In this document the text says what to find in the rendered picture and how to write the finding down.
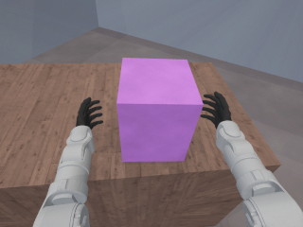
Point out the robot left upper arm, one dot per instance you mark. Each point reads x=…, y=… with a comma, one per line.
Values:
x=73, y=214

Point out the carton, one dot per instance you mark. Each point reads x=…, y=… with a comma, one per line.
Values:
x=158, y=108

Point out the pedestal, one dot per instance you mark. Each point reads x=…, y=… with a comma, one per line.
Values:
x=39, y=106

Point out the robot left forearm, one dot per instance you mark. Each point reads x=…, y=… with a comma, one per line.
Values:
x=70, y=184

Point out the robot right forearm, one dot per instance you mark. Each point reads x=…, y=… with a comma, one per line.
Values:
x=252, y=177

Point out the robot right upper arm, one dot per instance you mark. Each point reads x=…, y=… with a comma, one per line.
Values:
x=272, y=210

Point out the robot right hand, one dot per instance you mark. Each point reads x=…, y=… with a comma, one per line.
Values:
x=221, y=112

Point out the robot left hand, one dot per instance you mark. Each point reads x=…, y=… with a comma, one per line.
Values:
x=84, y=118

